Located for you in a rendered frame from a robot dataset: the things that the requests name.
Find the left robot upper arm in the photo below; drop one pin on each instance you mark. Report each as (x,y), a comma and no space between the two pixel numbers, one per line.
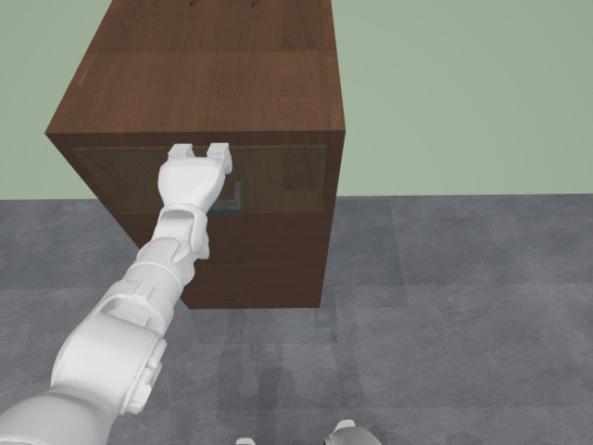
(110,369)

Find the right robot shin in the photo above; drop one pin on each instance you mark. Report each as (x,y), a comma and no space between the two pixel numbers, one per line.
(344,423)

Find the right robot thigh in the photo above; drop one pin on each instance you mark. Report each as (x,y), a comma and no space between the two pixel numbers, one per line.
(352,435)

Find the robot left hand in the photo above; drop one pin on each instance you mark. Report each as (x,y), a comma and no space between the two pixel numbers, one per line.
(195,181)

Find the cabinet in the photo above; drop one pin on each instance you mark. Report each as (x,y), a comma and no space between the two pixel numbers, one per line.
(243,72)

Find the handle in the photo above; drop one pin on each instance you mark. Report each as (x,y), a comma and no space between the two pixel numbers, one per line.
(228,207)

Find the drawer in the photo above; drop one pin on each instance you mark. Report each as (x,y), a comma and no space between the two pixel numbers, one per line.
(274,178)

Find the left robot forearm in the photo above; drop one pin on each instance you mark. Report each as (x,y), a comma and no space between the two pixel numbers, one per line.
(149,290)

